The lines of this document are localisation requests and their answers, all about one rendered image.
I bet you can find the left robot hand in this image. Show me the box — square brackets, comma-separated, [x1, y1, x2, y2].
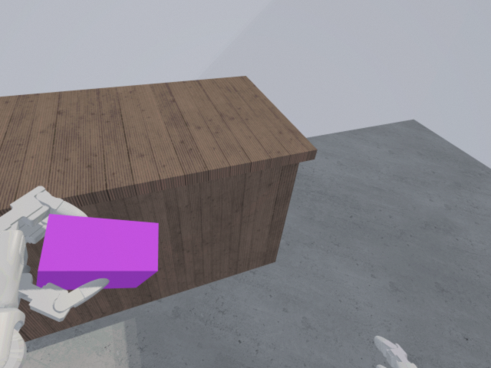
[0, 186, 110, 322]

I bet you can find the sponge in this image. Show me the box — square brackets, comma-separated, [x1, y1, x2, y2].
[36, 214, 159, 290]

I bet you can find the robot left forearm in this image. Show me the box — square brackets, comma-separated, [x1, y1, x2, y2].
[0, 308, 27, 368]

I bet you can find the table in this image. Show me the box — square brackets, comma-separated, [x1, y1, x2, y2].
[0, 76, 317, 342]

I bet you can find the right robot hand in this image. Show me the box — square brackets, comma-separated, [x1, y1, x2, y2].
[374, 336, 417, 368]

